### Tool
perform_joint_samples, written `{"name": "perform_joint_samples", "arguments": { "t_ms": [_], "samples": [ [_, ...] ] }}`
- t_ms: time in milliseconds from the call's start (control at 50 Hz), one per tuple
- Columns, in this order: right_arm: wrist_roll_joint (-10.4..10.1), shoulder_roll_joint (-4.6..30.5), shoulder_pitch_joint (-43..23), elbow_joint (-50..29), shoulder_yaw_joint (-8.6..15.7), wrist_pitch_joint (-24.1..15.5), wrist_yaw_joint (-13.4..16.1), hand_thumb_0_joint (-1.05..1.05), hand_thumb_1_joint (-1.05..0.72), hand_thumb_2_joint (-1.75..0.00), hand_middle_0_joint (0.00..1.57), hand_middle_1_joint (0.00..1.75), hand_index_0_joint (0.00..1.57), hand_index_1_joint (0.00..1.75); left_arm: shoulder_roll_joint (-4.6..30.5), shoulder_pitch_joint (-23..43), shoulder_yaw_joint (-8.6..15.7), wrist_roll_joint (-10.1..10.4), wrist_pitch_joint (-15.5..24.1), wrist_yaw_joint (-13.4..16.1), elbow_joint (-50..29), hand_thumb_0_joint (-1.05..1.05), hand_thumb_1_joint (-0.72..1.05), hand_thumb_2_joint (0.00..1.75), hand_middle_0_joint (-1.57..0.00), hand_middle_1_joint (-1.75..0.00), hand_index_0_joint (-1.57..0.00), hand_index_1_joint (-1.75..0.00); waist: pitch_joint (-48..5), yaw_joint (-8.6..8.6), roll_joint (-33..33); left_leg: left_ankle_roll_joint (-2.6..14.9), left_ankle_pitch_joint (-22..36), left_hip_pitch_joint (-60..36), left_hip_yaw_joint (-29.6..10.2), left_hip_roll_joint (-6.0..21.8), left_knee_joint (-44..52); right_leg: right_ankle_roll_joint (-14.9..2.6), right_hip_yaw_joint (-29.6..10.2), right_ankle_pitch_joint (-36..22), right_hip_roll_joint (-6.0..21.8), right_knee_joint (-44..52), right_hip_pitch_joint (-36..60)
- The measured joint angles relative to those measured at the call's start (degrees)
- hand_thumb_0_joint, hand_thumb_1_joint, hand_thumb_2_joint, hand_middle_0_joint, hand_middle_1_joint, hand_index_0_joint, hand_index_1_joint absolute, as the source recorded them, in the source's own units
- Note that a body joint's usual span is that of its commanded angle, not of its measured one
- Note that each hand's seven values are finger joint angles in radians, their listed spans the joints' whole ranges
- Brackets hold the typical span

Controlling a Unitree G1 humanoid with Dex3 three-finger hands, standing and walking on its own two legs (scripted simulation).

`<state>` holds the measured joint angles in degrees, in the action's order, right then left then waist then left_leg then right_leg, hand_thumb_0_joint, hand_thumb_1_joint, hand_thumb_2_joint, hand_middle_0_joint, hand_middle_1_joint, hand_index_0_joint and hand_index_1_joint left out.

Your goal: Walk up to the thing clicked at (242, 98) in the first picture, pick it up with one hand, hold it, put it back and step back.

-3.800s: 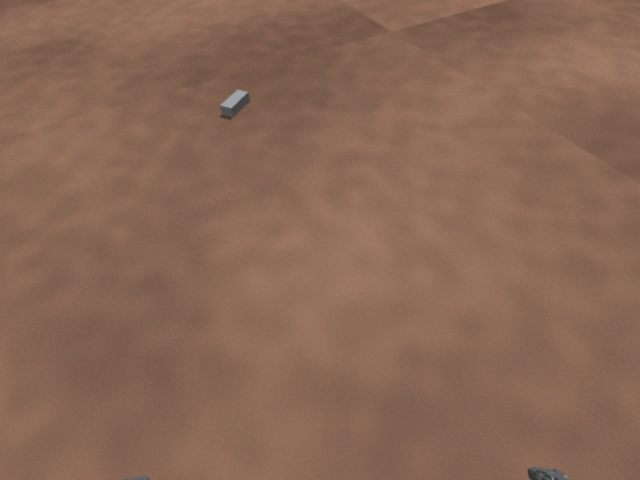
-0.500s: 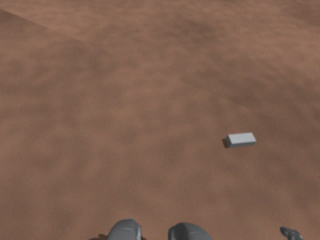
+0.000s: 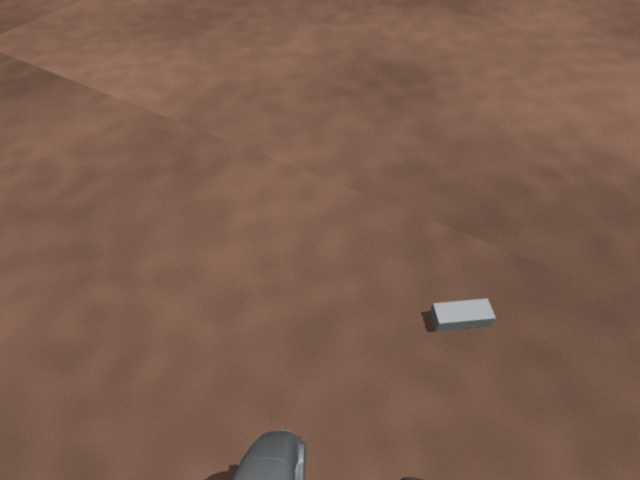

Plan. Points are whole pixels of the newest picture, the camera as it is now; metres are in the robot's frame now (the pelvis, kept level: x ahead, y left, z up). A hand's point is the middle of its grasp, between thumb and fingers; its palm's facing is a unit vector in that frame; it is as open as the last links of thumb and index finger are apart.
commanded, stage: walk up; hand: left
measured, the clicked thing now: (461, 314) +0.71 -0.39 -0.73
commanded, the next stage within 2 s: none
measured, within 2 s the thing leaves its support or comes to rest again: neither
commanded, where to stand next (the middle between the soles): +0.37 -0.68 m, yaw +8 degrees
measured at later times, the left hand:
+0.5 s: hand (274, 442) +0.18 +0.11 -0.16, palm faces -0.02 -0.95 -0.30, open 7.4 cm
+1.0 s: hand (408, 457) +0.17 -0.09 -0.17, palm faces +0.04 -0.95 -0.31, open 7.4 cm
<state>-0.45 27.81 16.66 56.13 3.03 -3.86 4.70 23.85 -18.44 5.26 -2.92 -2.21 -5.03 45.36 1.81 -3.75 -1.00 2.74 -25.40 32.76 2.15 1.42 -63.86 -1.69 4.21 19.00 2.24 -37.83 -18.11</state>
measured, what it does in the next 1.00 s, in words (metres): steps to the right: left foot, then right foot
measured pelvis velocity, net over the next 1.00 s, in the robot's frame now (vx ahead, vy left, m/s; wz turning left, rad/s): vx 0.15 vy -0.36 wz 0.09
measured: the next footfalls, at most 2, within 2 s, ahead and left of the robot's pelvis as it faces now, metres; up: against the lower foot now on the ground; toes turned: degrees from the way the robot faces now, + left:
left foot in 0.20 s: +0.16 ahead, +0.02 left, +0.00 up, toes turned +8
right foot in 0.60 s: +0.19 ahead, -0.42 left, +0.00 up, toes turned +1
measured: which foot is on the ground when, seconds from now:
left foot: up 0.00-0.18, down 0.20-0.62, up 0.64-0.90, down 0.92-1.00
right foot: down 0.00-0.20, up 0.22-0.58, down 0.60-0.92, up 0.94-1.00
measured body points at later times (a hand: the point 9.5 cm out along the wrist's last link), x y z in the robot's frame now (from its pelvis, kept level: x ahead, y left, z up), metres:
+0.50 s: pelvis +0.08 -0.17 -0.01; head +0.09 -0.12 +0.44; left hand +0.18 +0.16 -0.14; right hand +0.12 -0.54 -0.07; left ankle +0.12 +0.01 -0.72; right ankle +0.15 -0.38 -0.67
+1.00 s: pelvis +0.15 -0.36 -0.02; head +0.17 -0.32 +0.43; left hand +0.17 -0.04 -0.15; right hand +0.22 -0.69 -0.10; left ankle +0.22 -0.27 -0.72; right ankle +0.15 -0.45 -0.69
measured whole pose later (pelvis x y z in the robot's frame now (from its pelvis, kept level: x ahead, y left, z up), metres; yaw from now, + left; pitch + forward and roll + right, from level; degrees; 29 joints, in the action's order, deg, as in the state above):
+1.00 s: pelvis +0.15 -0.36 -0.02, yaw +5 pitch -2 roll +1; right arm 0.8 22.0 18.4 53.4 1.1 -5.9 5.4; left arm 24.7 -17.4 4.2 -3.3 -5.8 -3.6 43.6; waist 6.1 -2.4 6.2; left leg 4.1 -14.8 23.8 6.5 -1.3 -40.8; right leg -2.2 -0.4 27.4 -2.3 -58.8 -24.3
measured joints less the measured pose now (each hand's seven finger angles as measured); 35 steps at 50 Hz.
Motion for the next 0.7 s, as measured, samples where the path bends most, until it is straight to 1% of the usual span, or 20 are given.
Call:
{"name": "perform_joint_samples", "arguments": {
  "t_ms": [60,120,140,180,200,220,240,280,300,340,400,440,520,560,580,600,620,640,660,700],
  "samples": [
    [0.38,-2.5,-0.47,-1.0,-1.29,-1.05,-0.82,0.01,-0.9,-0.89,0.2,0.3,0.2,0.3,0.77,-0.78,0.17,-0.13,0.04,0.47,-0.26,0.01,0.9,0.9,-0.2,-0.3,-0.21,-0.3,1.36,-0.93,0.75,0.04,1.51,-0.2,2.24,-1.08,7.48,-1.95,1.86,-0.05,-2.11,2.62,2.34],
    [0.32,-4.54,-0.37,-1.68,-2.19,-1.21,-1.27,0.0,-0.9,-0.89,0.2,0.3,0.2,0.3,1.32,-0.89,0.16,-0.49,-0.29,0.7,-1.11,0.01,0.9,0.9,-0.2,-0.3,-0.21,-0.3,2.61,-1.49,2.0,0.49,4.19,-2.07,3.55,-1.59,14.74,-3.29,3.91,1.09,-3.92,3.41,4.08],
    [0.21,-5.08,-0.12,-1.93,-2.4,-1.33,-1.3,0.0,-0.9,-0.89,0.21,0.3,0.2,0.3,1.41,-0.86,0.08,-0.59,-0.53,0.73,-1.45,0.01,0.9,0.9,-0.2,-0.3,-0.21,-0.3,2.84,-1.56,2.59,0.61,6.17,-3.41,3.82,-1.77,17.78,-3.71,4.51,1.82,-4.35,3.12,4.44],
    [0.15,-5.62,0.89,-2.8,-2.62,-1.87,-1.14,0.0,-0.9,-0.89,0.21,0.3,0.2,0.3,1.43,-1.0,-0.21,-0.44,-1.0,0.72,-2.28,0.01,0.9,0.9,-0.2,-0.3,-0.21,-0.3,3.02,-1.35,3.84,0.76,12.7,-7.66,4.32,-2.23,25.5,-4.27,5.48,4.39,-4.83,0.44,4.39],
    [0.42,-5.77,1.22,-3.21,-2.47,-2.19,-0.83,0.0,-0.9,-0.89,0.21,0.3,0.2,0.3,1.36,-0.99,-0.32,-0.23,-1.11,0.79,-2.59,0.01,0.9,0.9,-0.2,-0.3,-0.21,-0.3,3.24,-0.78,4.92,1.45,13.44,-9.1,4.3,-2.86,27.3,-4.16,5.49,6.13,-4.4,-2.76,3.53],
    [0.78,-5.94,1.28,-3.67,-2.21,-2.27,-0.41,0.0,-0.9,-0.89,0.21,0.3,0.21,0.3,0.97,-0.42,-0.36,-0.15,-1.35,0.93,-2.53,0.01,0.9,0.9,-0.2,-0.3,-0.2,-0.3,3.86,-0.08,6.24,1.69,12.59,-9.19,4.36,-3.61,26.28,-2.86,3.96,7.13,-3.95,-7.15,2.11],
    [0.99,-5.77,1.42,-4.21,-2.04,-2.14,-0.03,0.0,-0.9,-0.89,0.21,0.3,0.21,0.3,0.28,0.07,-0.56,-0.2,-1.75,1.03,-2.53,0.01,0.9,0.9,-0.2,-0.3,-0.2,-0.3,4.16,0.52,6.91,1.66,11.62,-9.16,4.36,-3.75,25.1,-1.23,1.49,8.07,-4.29,-12.49,0.02],
    [0.56,-5.01,1.29,-4.78,-1.71,-1.66,0.49,0.0,-0.9,-0.89,0.21,0.3,0.21,0.3,-0.78,0.5,-1.37,-0.44,-2.54,0.87,-2.54,0.01,0.9,0.9,-0.2,-0.3,-0.2,-0.3,4.09,1.97,7.1,1.41,10.35,-9.83,3.99,-2.74,24.03,1.07,-2.45,9.35,-5.07,-23.72,-4.69],
    [0.45,-4.79,1.16,-4.8,-1.44,-1.46,0.75,0.0,-0.9,-0.89,0.21,0.3,0.21,0.3,-0.93,0.72,-1.68,-0.55,-2.81,0.67,-2.48,0.01,0.9,0.9,-0.2,-0.3,-0.2,-0.3,3.94,2.66,7.24,1.02,10.18,-10.61,3.74,-2.04,24.3,1.62,-3.99,8.72,-4.87,-27.6,-6.7],
    [0.46,-4.59,1.43,-4.86,-1.12,-1.44,1.07,0.0,-0.9,-0.89,0.21,0.3,0.21,0.3,-0.57,1.44,-1.58,-0.45,-3.0,0.24,-2.6,0.01,0.9,0.9,-0.2,-0.3,-0.2,-0.3,3.46,3.56,8.05,-0.18,10.36,-12.17,3.31,-0.72,25.53,2.03,-7.33,6.48,-3.48,-30.87,-9.89],
    [0.98,-3.92,2.61,-4.72,-0.94,-1.92,0.6,0.0,-0.9,-0.89,0.21,0.3,0.21,0.3,0.93,3.22,-0.45,-0.3,-2.95,-0.39,-3.51,0.01,0.9,0.9,-0.2,-0.3,-0.21,-0.3,3.01,4.33,8.98,-1.65,10.05,-12.73,1.82,1.48,25.61,2.35,-11.3,3.51,-0.54,-31.01,-13.2],
    [1.5,-3.3,3.11,-4.41,-0.76,-1.97,0.1,0.0,-0.9,-0.89,0.21,0.3,0.21,0.3,2.22,4.29,0.43,-0.07,-2.97,-0.82,-3.96,0.01,0.9,0.9,-0.2,-0.3,-0.21,-0.3,2.97,4.45,9.4,-2.51,9.55,-12.67,0.91,3.1,25.19,2.64,-12.75,1.74,1.56,-28.42,-14.06],
    [2.45,-1.35,3.42,-4.19,-0.08,-1.89,-0.49,0.0,-0.9,-0.89,0.21,0.3,0.21,0.3,4.45,5.14,1.83,0.27,-3.68,-1.79,-3.52,0.01,0.9,0.9,-0.2,-0.3,-0.2,-0.3,2.25,4.86,9.08,-3.38,8.15,-11.81,-0.62,6.52,24.13,3.07,-11.69,2.15,5.11,-19.27,-12.93],
    [2.75,0.03,3.24,-4.01,0.36,-1.61,-0.55,0.0,-0.9,-0.89,0.21,0.3,0.21,0.3,5.25,4.95,2.3,0.26,-3.89,-2.13,-2.95,0.01,0.9,0.9,-0.2,-0.3,-0.2,-0.3,1.63,5.18,8.22,-3.56,7.15,-11.05,-1.6,8.37,23.09,2.73,-10.13,3.53,5.74,-14.18,-10.68],
    [2.85,0.79,3.09,-3.79,0.59,-1.32,-0.54,0.0,-0.9,-0.89,0.21,0.3,0.21,0.3,5.57,4.65,2.53,0.31,-3.73,-2.18,-2.68,0.01,0.9,0.9,-0.2,-0.3,-0.2,-0.3,1.25,5.21,7.7,-3.53,6.38,-10.54,-2.16,9.33,22.15,2.49,-9.07,2.84,5.76,-10.92,-8.85],
    [2.97,1.7,2.8,-3.44,0.87,-0.88,-0.42,0.0,-0.89,-0.89,0.21,0.3,0.21,0.3,5.61,4.33,2.83,0.3,-3.29,-2.07,-2.33,0.01,0.9,0.9,-0.2,-0.3,-0.2,-0.3,1.06,5.01,6.64,-2.83,5.08,-9.72,-3.02,10.64,20.34,3.67,-8.02,2.05,5.01,-8.75,-7.38],
    [3.05,2.87,2.17,-2.76,1.34,-0.2,-0.09,0.01,-0.9,-0.89,0.21,0.3,0.21,0.3,4.81,4.36,2.99,0.08,-2.74,-1.74,-1.79,0.0,0.9,0.9,-0.2,-0.3,-0.2,-0.3,1.68,4.84,4.14,-1.21,1.9,-8.63,-5.46,12.13,17.18,4.85,-6.42,2.53,3.14,-9.92,-7.03],
    [2.91,3.59,1.8,-1.93,1.75,0.6,0.46,0.01,-0.9,-0.89,0.21,0.3,0.21,0.3,4.06,4.09,2.73,-0.36,-2.24,-1.44,-1.69,0.0,0.9,0.9,-0.2,-0.3,-0.2,-0.3,1.81,4.55,2.34,-0.5,-2.12,-6.52,-7.82,11.84,11.74,5.15,-5.07,3.6,1.97,-11.7,-7.27],
    [2.51,3.7,1.53,-1.09,2.09,1.45,1.0,0.01,-0.9,-0.89,0.21,0.3,0.2,0.3,3.29,3.71,2.3,-0.66,-1.89,-1.08,-1.69,0.0,0.9,0.9,-0.2,-0.3,-0.2,-0.3,1.72,4.03,1.54,-0.43,-4.56,-4.26,-8.89,9.8,5.59,4.98,-4.23,4.45,1.63,-12.74,-7.34],
    [1.76,3.0,0.65,0.31,2.14,2.32,1.52,0.01,-0.9,-0.89,0.2,0.3,0.2,0.3,1.51,2.54,1.45,-0.27,-1.73,-0.52,-1.21,0.0,0.9,0.9,-0.2,-0.3,-0.2,-0.3,1.49,2.53,0.89,-0.42,-5.13,-1.46,-6.85,5.51,-2.44,3.94,-3.58,4.29,1.21,-11.08,-5.87]
  ]
}}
